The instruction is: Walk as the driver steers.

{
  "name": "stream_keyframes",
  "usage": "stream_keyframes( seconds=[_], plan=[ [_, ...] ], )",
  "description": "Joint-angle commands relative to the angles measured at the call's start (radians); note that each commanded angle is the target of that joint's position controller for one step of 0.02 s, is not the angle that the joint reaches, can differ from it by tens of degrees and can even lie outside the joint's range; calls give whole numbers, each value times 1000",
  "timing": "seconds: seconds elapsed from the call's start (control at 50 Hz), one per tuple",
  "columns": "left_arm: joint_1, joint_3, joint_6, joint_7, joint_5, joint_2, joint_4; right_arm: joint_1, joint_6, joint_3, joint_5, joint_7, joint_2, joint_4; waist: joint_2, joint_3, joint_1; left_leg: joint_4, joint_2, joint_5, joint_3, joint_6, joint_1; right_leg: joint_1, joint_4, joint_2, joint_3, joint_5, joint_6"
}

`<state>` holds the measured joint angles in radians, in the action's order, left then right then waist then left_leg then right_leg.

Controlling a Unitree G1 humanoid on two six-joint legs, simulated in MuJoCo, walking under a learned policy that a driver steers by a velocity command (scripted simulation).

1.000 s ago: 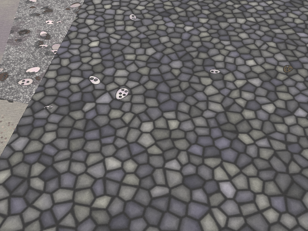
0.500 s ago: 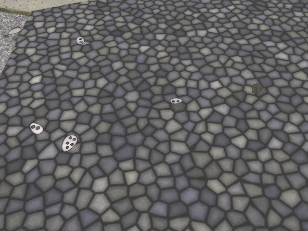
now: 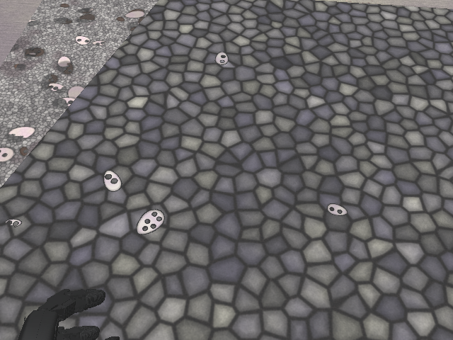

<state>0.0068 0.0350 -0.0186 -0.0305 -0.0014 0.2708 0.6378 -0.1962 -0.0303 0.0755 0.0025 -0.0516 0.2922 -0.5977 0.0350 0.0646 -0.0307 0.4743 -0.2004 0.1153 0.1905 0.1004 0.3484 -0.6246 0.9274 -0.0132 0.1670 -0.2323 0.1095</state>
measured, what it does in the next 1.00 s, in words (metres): walks ahead, turning right: right foot, then left foot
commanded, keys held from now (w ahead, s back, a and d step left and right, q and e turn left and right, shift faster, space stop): e+shift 0.54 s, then w+e+shift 0.06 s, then w+q+shift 0.40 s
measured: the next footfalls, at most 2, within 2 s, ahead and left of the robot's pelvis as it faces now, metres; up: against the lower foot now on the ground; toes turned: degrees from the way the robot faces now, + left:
right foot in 0.14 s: +0.12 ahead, -0.18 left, +0.00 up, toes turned -1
left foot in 0.54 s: +0.16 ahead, +0.03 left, +0.00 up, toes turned -33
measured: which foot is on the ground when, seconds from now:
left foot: down 0.00-0.18, up 0.20-0.52, down 0.54-0.92, up 0.94-1.00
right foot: up 0.00-0.12, down 0.14-0.54, up 0.56-0.92, down 0.94-1.00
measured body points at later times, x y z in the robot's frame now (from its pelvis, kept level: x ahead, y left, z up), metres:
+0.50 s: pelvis +0.07 -0.05 +0.01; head +0.11 -0.07 +0.45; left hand +0.29 +0.19 -0.09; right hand +0.17 -0.36 -0.08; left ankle +0.12 +0.06 -0.72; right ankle +0.08 -0.18 -0.73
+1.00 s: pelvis +0.17 -0.14 +0.00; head +0.19 -0.15 +0.45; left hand +0.44 +0.01 -0.08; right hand +0.05 -0.40 -0.12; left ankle +0.13 +0.03 -0.69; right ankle +0.12 -0.25 -0.73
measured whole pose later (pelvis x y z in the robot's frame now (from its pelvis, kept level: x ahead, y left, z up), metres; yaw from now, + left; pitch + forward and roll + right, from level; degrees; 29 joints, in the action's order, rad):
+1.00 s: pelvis +0.17 -0.14 +0.00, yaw -21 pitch +4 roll +0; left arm -0.16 0.02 -0.06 0.00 -0.05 0.26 0.62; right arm -0.46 0.02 0.08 0.00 0.02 0.28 -0.80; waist 0.00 -0.04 -0.06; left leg 0.89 -0.03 0.41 0.12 0.08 0.34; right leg -0.32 0.53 0.00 -0.02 -0.28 0.00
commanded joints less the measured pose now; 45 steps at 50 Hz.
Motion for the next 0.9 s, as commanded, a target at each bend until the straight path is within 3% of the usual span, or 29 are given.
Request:
stream_keyframes(
  seconds=[0.02, 0.04, 0.08, 0.14, 0.16, 0.18, 0.2, 0.22, 0.24, 0.26, 0.3, 0.32, 0.38, 0.46, 0.5, 0.52, 0.54, 0.56, 0.58, 0.6, 0.62, 0.64, 0.68, 0.76, 0.78, 0.8, 0.84, 0.88, 0.9],
  plan=[
    [-43, 5, 2, 1, 0, 38, -26, -26, 2, -18, -25, 2, 6, 49, -135, -233, -7, -79, 274, -209, 117, 100, -76, 219, -68, -32, -86, 78, -5],
    [-38, 5, -2, 7, 3, 40, -24, -20, 7, -25, -34, 13, 1, 42, -149, -203, -17, -88, 283, -154, 113, 101, -58, 255, -115, -34, -95, 75, -20],
    [-19, 23, -12, 18, 17, 97, -41, -4, 15, -9, -41, 29, 69, 39, -180, -128, -31, -75, 319, -151, 133, 118, -76, 241, -186, -16, -126, 10, -53],
    [-62, 41, -29, 39, 23, 136, -47, -2, 14, 6, -16, 24, 112, 30, -159, -100, -5, 0, 327, -223, 136, 86, -169, 243, -411, 4, -124, 109, -113],
    [-83, 50, -32, 43, 13, 168, -49, -13, 20, 9, -14, 18, 106, 32, -99, -117, -10, 71, 277, -149, 100, 42, -170, 280, -450, -34, -33, 331, -149],
    [-111, 71, -33, 42, 4, 232, -45, -38, 25, 11, -28, 11, 90, 48, 65, -133, -47, 218, 160, -26, -16, -18, -115, 329, -468, -125, 130, 543, -218],
    [-154, 83, -26, 39, 13, 247, -33, 27, 28, 15, -37, 6, 97, 69, 187, -105, -8, 331, 65, 176, -132, -97, 42, 396, -527, -220, 309, 583, -342],
    [-262, 81, -21, 32, 3, 217, -13, 110, 32, 15, -28, 4, 94, 92, 237, -126, 67, 499, 36, 487, -112, -132, 215, 517, -581, -300, 473, 604, -431],
    [-300, 82, -20, 24, -3, 212, -7, 115, 31, 16, -16, 7, 87, 91, 162, -178, 81, 661, 57, 541, -51, -144, 272, 591, -566, -295, 482, 574, -429],
    [-276, 86, -17, 17, 5, 212, -18, 114, 25, 13, -10, 12, 65, 80, 93, -191, 65, 728, 77, 499, -31, -153, 292, 601, -538, -254, 424, 549, -388],
    [-202, 89, 5, -2, 33, 200, -42, 142, 19, 9, -10, 16, 47, 78, 40, -192, 44, 635, 110, 387, -35, -164, 298, 588, -525, -174, 322, 486, -316],
    [-185, 90, 22, -8, 39, 192, -48, 156, 21, 5, -3, 18, 27, 79, 51, -185, 39, 537, 104, 356, -58, -170, 266, 566, -531, -130, 297, 437, -289],
    [-210, 103, 56, -24, 28, 201, -51, 167, 35, 2, 11, 28, 7, 62, 111, -213, 51, 334, 74, 300, -75, -178, 172, 555, -530, -89, 317, 368, -276],
    [-196, 117, 66, -21, 33, 218, -68, 117, 54, 16, 18, 41, 49, 23, 170, -211, 47, 124, 69, 237, -61, -164, 20, 482, -548, -79, 401, 287, -274],
    [-163, 117, 67, -18, 46, 215, -80, 65, 63, 29, 18, 44, 72, -2, 172, -200, 18, -45, 87, 145, -65, -147, -87, 434, -536, -51, 424, 204, -250],
    [-153, 111, 68, -17, 52, 199, -86, 32, 65, 39, 16, 42, 89, -20, 151, -200, 5, -148, 130, 51, -66, -128, -191, 367, -507, -14, 404, 108, -219],
    [-205, 96, 71, -16, 45, 150, -79, 28, 60, 49, 5, 36, 131, -17, 32, -230, 33, -177, 293, 40, 59, -64, -332, 245, -380, 58, 325, -183, -176],
    [-221, 90, 65, -11, 45, 127, -100, 30, 49, 56, -33, 35, 194, -10, -270, -212, 51, -244, 499, 210, 338, 79, -372, 8, -150, 198, 95, -382, -132],
    [-205, 104, 47, -3, 34, 197, -112, 59, 63, 54, -58, 39, 174, 7, -288, -141, 49, -299, 597, 410, 437, 132, -293, -100, 32, 80, 75, -297, -110],
    [-195, 112, 41, 3, 33, 238, -101, 102, 72, 43, -38, 30, 133, 23, -247, -101, 56, -303, 554, 493, 353, 102, -273, -134, 104, 35, 28, -204, -105],
    [-210, 107, 37, 4, 16, 225, -74, 82, 78, 37, -12, 21, 115, 17, -193, -97, 43, -299, 488, 533, 294, 67, -283, -139, 156, 30, 1, -146, -93],
    [-226, 94, 28, 7, 3, 183, -59, 39, 85, 31, 3, 17, 112, -1, -153, -102, 36, -289, 461, 534, 268, 54, -309, -162, 222, 26, -18, -104, -85],
    [-216, 58, -3, 24, 2, 101, -52, -84, 106, 18, 1, 28, 102, -51, -114, -49, 2, -322, 426, 535, 235, 75, -280, -187, 236, 20, -40, -47, -92],
    [-60, 39, -63, 24, 5, 91, -105, -145, 109, 15, 12, 39, 118, -55, -157, 10, -38, -352, 388, 382, 207, 117, -218, -127, -31, -24, -131, 48, -66],
    [-48, 34, -16, 70, -87, 103, -95, -183, 98, 31, -38, 61, 162, -97, -144, 0, -36, -346, 333, 386, 150, 85, -156, -27, -102, 8, -181, 4, -58],
    [-49, 29, -2, 92, -71, 80, -102, -181, 91, 39, -37, 69, 176, -97, -206, 8, -36, -344, 313, 372, 130, 78, -99, 60, -185, 25, -199, -25, -54],
    [-54, 28, 3, 100, -33, 85, -106, -169, 83, 46, -31, 77, 189, -99, -251, 9, -23, -335, 311, 383, 135, 82, -12, 216, -295, 52, -219, -92, -50],
    [-105, 32, -10, 73, -17, 98, -96, -154, 77, 45, -23, 77, 178, -102, -223, -4, 19, -287, 336, 388, 185, 84, 33, 376, -414, 45, -193, -35, -71],
    [-176, 36, -23, 53, -18, 107, -70, -142, 75, 43, -19, 74, 160, -103, -166, -18, 63, -218, 317, 366, 173, 69, 91, 520, -498, 36, -185, 24, -89]
  ],
)
Over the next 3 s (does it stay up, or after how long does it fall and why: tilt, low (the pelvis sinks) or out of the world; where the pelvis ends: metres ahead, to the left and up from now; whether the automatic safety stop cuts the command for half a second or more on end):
stays up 1.59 -0.27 0.00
